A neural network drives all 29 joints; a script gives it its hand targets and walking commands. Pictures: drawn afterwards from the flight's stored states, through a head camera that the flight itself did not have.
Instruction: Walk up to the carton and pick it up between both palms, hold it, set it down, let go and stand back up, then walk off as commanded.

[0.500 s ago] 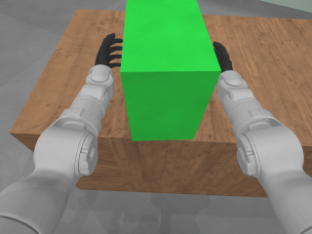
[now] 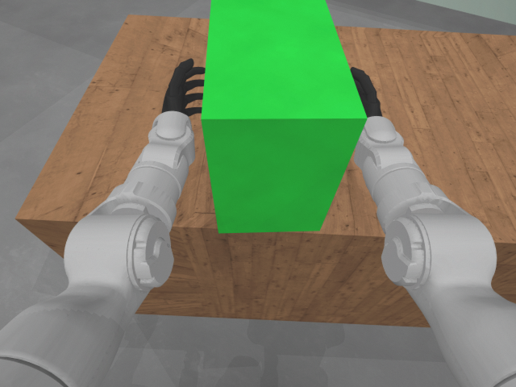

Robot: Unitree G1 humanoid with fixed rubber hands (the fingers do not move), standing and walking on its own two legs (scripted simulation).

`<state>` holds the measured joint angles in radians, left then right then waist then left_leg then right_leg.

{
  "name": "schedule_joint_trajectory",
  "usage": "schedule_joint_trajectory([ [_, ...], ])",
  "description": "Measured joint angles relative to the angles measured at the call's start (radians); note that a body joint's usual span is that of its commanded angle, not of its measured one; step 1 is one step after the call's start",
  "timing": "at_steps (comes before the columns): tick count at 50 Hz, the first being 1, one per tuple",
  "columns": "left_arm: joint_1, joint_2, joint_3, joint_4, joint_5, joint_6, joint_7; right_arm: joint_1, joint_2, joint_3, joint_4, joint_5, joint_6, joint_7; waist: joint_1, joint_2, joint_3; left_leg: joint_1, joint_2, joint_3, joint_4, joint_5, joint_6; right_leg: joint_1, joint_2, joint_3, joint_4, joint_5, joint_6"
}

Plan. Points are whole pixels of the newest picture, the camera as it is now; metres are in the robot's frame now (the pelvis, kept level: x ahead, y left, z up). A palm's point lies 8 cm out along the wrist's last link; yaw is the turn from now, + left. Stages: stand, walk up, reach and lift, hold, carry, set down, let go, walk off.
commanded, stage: reach and lift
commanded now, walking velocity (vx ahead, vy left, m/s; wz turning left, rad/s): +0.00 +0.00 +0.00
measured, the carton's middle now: (268, 119) +0.53 +0.04 +0.08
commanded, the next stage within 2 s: none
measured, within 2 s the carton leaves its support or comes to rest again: leaves its support in 1.44 s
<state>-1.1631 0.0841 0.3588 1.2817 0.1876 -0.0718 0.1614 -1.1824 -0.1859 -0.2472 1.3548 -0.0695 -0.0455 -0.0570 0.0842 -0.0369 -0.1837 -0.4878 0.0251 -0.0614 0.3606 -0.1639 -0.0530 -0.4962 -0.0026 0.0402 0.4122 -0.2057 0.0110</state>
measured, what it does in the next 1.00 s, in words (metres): stands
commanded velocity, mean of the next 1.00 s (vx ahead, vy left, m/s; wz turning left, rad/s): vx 0.00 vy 0.00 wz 0.00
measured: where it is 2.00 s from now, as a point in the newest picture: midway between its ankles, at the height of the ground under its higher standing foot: outside the picture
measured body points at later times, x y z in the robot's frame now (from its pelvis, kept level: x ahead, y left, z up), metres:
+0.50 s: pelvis +0.00 +0.01 +0.00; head +0.06 +0.01 +0.45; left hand +0.47 +0.17 +0.15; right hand +0.49 -0.12 +0.14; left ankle -0.01 +0.15 -0.74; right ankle -0.02 -0.12 -0.74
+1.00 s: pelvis +0.00 +0.01 +0.00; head +0.05 +0.01 +0.45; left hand +0.46 +0.17 +0.15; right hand +0.48 -0.12 +0.13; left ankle -0.01 +0.15 -0.74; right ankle -0.02 -0.12 -0.74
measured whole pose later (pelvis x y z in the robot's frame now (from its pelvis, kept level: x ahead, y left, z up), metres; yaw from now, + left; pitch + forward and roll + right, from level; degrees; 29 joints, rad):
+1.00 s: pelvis +0.00 +0.01 +0.00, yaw +0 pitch +13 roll +0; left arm -1.08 -0.03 0.55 1.07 0.40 0.06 0.13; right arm -1.01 -0.07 -0.56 1.12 -0.37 -0.10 0.00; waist 0.08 -0.03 -0.15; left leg -0.41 0.03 -0.05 0.36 -0.17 -0.04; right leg -0.40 0.00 0.04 0.37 -0.20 0.02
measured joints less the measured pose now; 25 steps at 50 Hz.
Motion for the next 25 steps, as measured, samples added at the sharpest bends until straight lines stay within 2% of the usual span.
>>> schedule_joint_trajectory([
  [5,0.010,-0.023,0.098,-0.032,0.114,0.010,-0.022,0.058,0.043,-0.156,-0.102,-0.182,-0.011,0.017,0.000,0.010,0.000,0.004,0.000,0.001,0.000,0.000,0.001,0.010,0.000,0.000,-0.013,0.005,0.000],
  [10,0.015,-0.045,0.156,-0.065,0.182,0.046,-0.030,0.100,0.071,-0.235,-0.165,-0.255,-0.027,0.046,0.000,0.022,0.015,0.027,0.000,0.002,0.000,-0.006,0.007,0.040,-0.001,0.000,-0.027,0.008,0.001],
  [17,0.036,-0.076,0.178,-0.134,0.226,0.092,-0.035,0.124,0.088,-0.294,-0.197,-0.297,-0.035,0.066,0.000,0.019,0.037,0.059,0.001,0.004,0.000,-0.013,0.009,0.076,-0.001,0.000,-0.037,0.007,0.003],
  [25,0.039,-0.093,0.180,-0.170,0.235,0.118,-0.031,0.131,0.089,-0.307,-0.204,-0.298,-0.042,0.069,0.000,0.008,0.047,0.066,0.001,0.006,0.000,-0.013,0.010,0.084,-0.001,0.000,-0.038,0.007,0.004],
])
